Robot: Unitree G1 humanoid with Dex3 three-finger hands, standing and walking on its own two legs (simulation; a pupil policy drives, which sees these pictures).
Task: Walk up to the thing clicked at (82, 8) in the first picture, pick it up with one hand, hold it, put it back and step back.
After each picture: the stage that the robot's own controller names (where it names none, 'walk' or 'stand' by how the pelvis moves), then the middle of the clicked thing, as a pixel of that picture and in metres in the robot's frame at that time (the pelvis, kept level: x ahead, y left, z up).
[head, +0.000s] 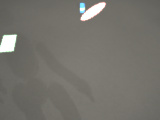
stand; (82, 7) +2.01 -0.07 -0.72
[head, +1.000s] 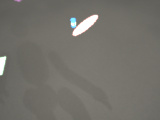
walk; (73, 22) +1.85 +0.17 -0.70
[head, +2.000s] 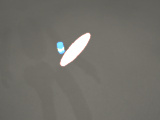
walk; (60, 47) +1.26 +0.31 -0.72
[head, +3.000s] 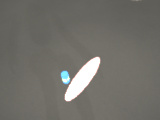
walk; (65, 77) +0.86 +0.22 -0.72
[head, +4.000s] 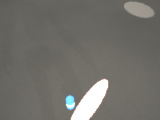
walk; (70, 102) +0.63 +0.13 -0.71
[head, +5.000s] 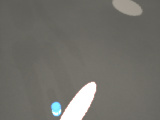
stand; (56, 109) +0.53 +0.15 -0.71
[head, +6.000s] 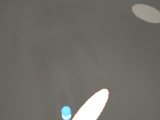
stand; (66, 113) +0.51 +0.12 -0.71
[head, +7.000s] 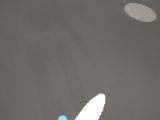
stand; out of the picture +0.45 +0.16 -0.72
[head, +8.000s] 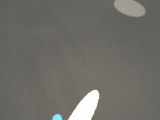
stand; out of the picture +0.44 +0.18 -0.72
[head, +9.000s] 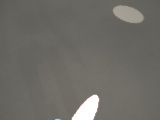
stand; out of the picture +0.44 +0.17 -0.73
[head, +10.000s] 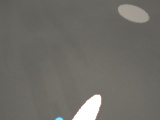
stand; out of the picture +0.44 +0.16 -0.73
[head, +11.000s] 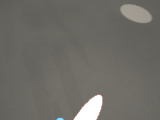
stand; out of the picture +0.43 +0.15 -0.73
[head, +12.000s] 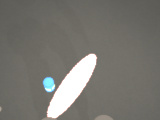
go down; (49, 84) +0.48 +0.15 -0.57
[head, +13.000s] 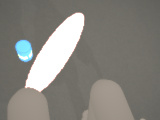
go down; (24, 51) +0.53 +0.19 -0.34
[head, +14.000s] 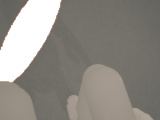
close in; out of the picture +0.52 +0.22 -0.27
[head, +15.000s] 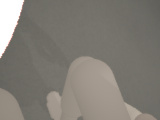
close; out of the picture +0.51 +0.26 -0.23
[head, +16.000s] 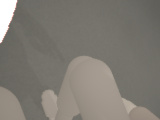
lift; out of the picture +0.50 +0.25 -0.24
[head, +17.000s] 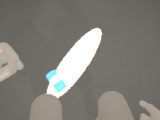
close; (56, 81) +0.42 +0.12 -0.45
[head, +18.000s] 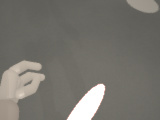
hold; out of the picture +0.35 +0.12 -0.69
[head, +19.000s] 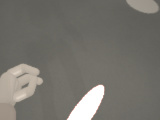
hold; out of the picture +0.33 +0.16 -0.70
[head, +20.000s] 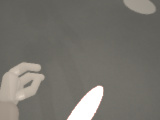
stand; out of the picture +0.32 +0.17 -0.70
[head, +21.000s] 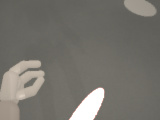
stand; out of the picture +0.31 +0.18 -0.70
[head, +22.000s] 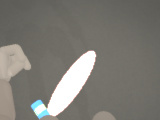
crouch; (40, 110) +0.33 +0.19 -0.58
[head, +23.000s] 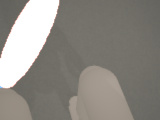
lower; out of the picture +0.35 +0.24 -0.31
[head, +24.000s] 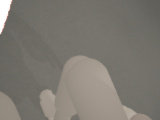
lower; out of the picture +0.33 +0.28 -0.26
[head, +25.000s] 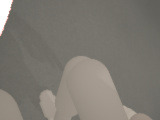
lower; out of the picture +0.33 +0.28 -0.26
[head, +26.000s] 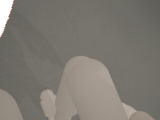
lower; out of the picture +0.33 +0.27 -0.26
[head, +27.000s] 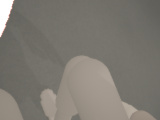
lower; out of the picture +0.34 +0.27 -0.26
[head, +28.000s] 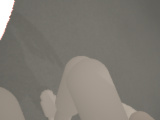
open; out of the picture +0.34 +0.26 -0.27
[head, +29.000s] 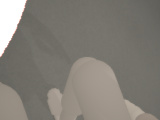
stand; out of the picture +0.35 +0.25 -0.27
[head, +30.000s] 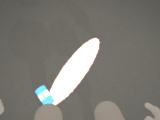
walk; (44, 96) +0.36 +0.18 -0.53
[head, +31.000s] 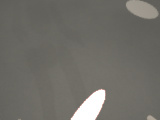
stand; out of the picture +0.32 +0.16 -0.69
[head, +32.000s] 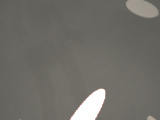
stand; out of the picture +0.32 +0.16 -0.69
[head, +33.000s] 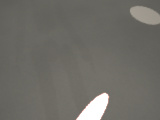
stand; out of the picture +0.34 +0.14 -0.74
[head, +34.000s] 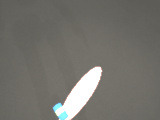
walk; (60, 112) +0.38 +0.09 -0.73
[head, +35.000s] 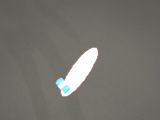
walk; (63, 85) +0.60 +0.11 -0.72
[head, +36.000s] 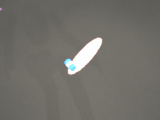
stand; (70, 65) +0.94 +0.16 -0.73
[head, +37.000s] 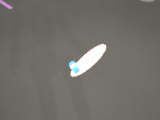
stand; (74, 67) +0.99 +0.07 -0.74
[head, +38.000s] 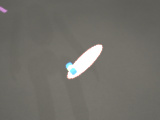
stand; (71, 68) +0.97 +0.09 -0.75
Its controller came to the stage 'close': yes
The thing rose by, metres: 0.01
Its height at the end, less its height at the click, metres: -0.02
